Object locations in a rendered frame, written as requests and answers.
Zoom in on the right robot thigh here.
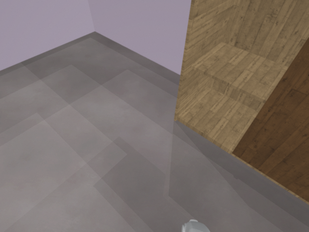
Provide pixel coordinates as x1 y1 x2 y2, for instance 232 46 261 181
182 221 210 232

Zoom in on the wardrobe door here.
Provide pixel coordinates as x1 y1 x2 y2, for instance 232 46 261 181
232 37 309 202

